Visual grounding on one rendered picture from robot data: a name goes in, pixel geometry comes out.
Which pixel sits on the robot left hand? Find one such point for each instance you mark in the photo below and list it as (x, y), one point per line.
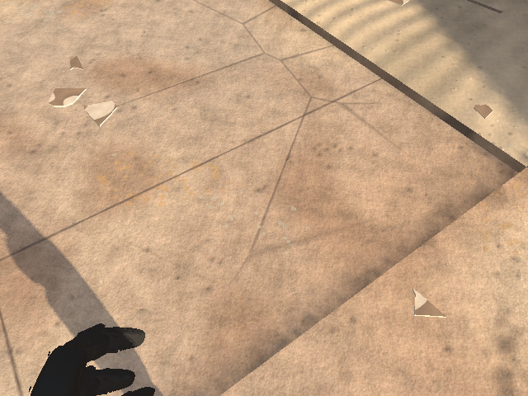
(65, 372)

